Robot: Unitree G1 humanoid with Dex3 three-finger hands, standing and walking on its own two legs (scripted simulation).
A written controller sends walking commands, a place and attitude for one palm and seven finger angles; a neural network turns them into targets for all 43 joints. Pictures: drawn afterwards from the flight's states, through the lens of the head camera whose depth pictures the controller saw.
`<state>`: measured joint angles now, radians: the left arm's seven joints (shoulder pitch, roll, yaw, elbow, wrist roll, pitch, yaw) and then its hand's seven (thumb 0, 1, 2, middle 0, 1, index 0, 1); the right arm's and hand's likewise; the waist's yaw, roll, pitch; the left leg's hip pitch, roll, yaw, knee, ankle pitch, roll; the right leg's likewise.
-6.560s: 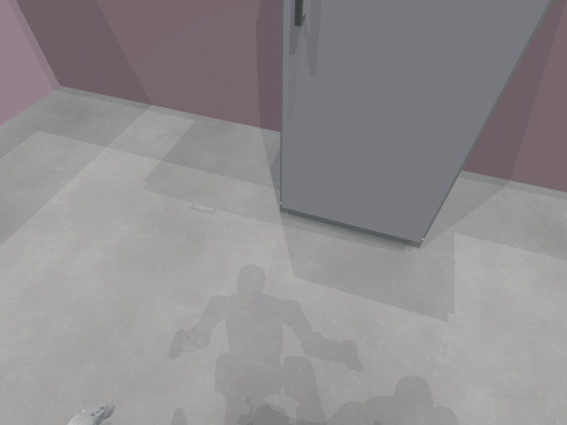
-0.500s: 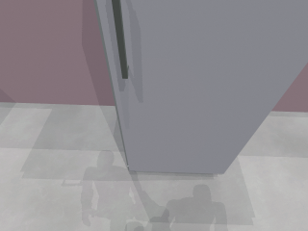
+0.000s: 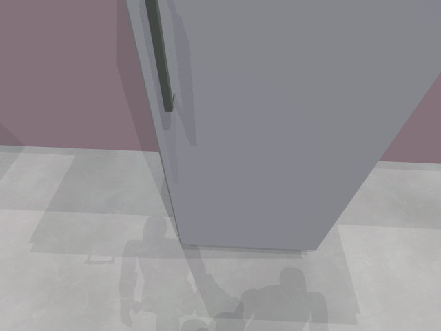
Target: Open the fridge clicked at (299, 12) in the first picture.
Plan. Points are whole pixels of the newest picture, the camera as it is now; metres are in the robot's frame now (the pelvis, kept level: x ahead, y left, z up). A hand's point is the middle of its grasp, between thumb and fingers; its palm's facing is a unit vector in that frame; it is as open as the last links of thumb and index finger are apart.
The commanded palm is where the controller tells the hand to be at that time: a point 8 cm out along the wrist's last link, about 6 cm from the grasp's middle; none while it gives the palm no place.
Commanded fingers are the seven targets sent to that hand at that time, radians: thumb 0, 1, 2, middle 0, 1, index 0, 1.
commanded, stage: look again from close up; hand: left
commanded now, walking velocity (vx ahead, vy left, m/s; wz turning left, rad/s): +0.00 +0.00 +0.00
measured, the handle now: (160, 39) +0.54 +0.15 +0.26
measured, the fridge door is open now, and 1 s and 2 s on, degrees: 0 0 0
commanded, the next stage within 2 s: shuffle to correct the standing spot in 0.40 s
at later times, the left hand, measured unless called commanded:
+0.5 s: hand out of the picture +0.02 +0.18 -0.17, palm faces +0.02 -0.97 -0.23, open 7.4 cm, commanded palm none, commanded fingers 0.00 0.90 0.90 -0.20 -0.30 -0.20 -0.30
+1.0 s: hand out of the picture +0.07 +0.16 -0.19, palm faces +0.06 -0.98 -0.19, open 7.4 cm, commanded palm none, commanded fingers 0.00 0.90 0.90 -0.20 -0.30 -0.20 -0.30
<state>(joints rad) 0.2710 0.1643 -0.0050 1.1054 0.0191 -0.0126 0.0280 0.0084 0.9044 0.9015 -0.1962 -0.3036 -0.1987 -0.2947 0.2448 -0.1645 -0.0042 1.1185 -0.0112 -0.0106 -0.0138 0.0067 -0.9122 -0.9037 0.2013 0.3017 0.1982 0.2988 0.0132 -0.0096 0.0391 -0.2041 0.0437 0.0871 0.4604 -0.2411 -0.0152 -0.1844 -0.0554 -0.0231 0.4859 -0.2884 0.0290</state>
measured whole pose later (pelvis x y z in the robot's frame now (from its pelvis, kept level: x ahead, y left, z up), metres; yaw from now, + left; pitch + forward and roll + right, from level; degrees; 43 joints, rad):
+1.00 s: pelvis +0.07 -0.01 -0.02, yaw +1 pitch +0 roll +1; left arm 0.29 0.14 0.04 1.08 0.02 -0.05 0.01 0.01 0.91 0.90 -0.19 -0.30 -0.20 -0.29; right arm 0.39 -0.11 0.00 1.16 -0.01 -0.02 -0.03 0.00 -0.91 -0.90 0.20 0.30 0.20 0.30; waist -0.01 0.01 0.07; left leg -0.21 0.06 0.08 0.70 -0.46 -0.01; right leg -0.26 -0.03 -0.15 0.65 -0.34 -0.05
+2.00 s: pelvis +0.04 +0.00 +0.00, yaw +1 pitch -1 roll +0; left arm 0.33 0.13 -0.01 1.10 0.02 -0.02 0.03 0.01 0.90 0.90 -0.20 -0.30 -0.20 -0.29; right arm 0.36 -0.10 0.00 1.11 -0.02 -0.01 -0.01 0.01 -0.91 -0.90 0.20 0.30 0.20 0.30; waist -0.01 -0.01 0.06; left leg -0.24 0.04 0.11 0.45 -0.19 0.01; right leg -0.19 -0.03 -0.15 0.44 -0.24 -0.03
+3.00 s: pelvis +0.01 +0.06 +0.00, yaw +0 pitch -3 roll -1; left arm 0.40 0.16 0.01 1.06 0.04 0.00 0.04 0.01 0.91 0.90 -0.20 -0.30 -0.20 -0.29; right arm 0.30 -0.16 -0.03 1.07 -0.01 0.01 0.00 0.01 -0.91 -0.90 0.20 0.30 0.20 0.30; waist 0.01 0.00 0.02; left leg -0.26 -0.01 0.15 0.43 -0.15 0.08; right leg -0.22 -0.08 -0.11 0.44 -0.17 0.03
